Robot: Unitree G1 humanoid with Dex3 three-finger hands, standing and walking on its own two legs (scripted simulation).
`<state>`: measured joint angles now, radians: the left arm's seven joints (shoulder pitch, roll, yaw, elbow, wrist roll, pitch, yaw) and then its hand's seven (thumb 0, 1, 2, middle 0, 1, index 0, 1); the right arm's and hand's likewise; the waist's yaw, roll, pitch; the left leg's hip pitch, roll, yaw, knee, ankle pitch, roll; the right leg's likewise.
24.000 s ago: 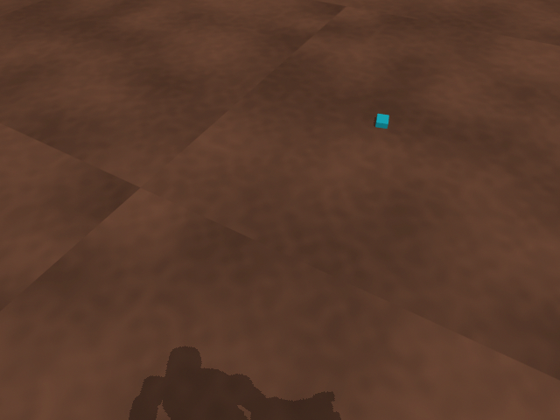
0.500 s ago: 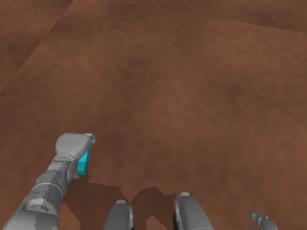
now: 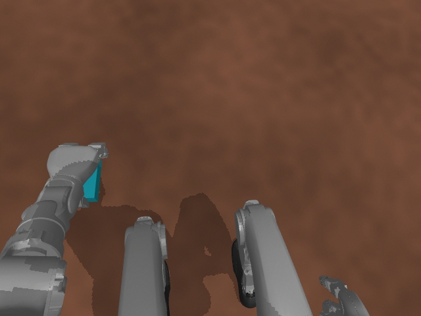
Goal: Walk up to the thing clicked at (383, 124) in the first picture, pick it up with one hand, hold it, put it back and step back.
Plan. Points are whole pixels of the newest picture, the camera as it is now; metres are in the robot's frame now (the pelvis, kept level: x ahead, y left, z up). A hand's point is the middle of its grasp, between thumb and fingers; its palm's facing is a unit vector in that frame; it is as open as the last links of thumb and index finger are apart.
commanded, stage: crouch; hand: left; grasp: from above
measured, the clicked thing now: (81, 178) +0.41 +0.25 -0.18
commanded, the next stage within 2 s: lower in 0.92 s
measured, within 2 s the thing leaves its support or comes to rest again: neither
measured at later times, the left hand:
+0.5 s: hand (93, 182) +0.42 +0.25 -0.27, palm faces -0.50 +0.01 -0.86, open 12.1 cm
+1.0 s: hand (98, 182) +0.43 +0.25 -0.32, palm faces -0.49 +0.02 -0.87, open 12.1 cm
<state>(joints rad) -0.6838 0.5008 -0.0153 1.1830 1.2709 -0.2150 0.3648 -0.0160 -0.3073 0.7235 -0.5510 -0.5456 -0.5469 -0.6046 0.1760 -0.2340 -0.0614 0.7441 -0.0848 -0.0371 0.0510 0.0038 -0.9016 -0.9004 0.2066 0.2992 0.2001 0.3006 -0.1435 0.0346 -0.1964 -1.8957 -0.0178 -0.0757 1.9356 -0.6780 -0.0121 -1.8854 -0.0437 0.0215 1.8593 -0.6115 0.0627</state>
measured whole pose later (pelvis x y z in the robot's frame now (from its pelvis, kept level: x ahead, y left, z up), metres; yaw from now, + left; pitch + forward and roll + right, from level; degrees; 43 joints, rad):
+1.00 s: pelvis -0.01 +0.00 -0.14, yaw -3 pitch +36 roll -8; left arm -0.89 0.67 0.08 1.45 1.39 -0.30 0.45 -0.02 -0.34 0.76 -0.54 -0.65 -0.54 -0.69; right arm 0.15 -0.26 -0.01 0.77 -0.15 -0.05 0.15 0.00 -0.91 -0.90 0.20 0.30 0.20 0.30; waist -0.23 0.00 -0.09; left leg -2.29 -0.05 -0.12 2.38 -0.71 -0.02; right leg -2.25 -0.02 0.02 2.27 -0.64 0.07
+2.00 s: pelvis +0.00 +0.01 -0.19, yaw -8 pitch +30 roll -12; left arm -0.88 0.86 0.17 1.64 1.47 -0.38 0.62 -0.01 -0.33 0.76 -0.52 -0.67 -0.52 -0.71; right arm 0.07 -0.30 0.09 0.77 -0.29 -0.11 0.24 0.00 -0.91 -0.90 0.21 0.30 0.20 0.30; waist -0.30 -0.09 0.05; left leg -2.36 -0.05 -0.20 2.60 -0.78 -0.02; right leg -2.31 0.02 -0.03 2.42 -0.66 0.09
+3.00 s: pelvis +0.00 +0.01 -0.19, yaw -10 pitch +27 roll -15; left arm -0.93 0.89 0.08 1.76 1.43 -0.32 0.72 0.00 -0.57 1.12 -0.18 -0.94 -0.10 -1.00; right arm 0.02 -0.33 0.20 0.78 -0.33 -0.24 0.32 0.00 -0.90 -0.90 0.20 0.30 0.20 0.30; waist -0.33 -0.10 0.10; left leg -2.34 -0.05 -0.24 2.63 -0.78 0.00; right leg -2.26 0.03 -0.07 2.40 -0.65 0.08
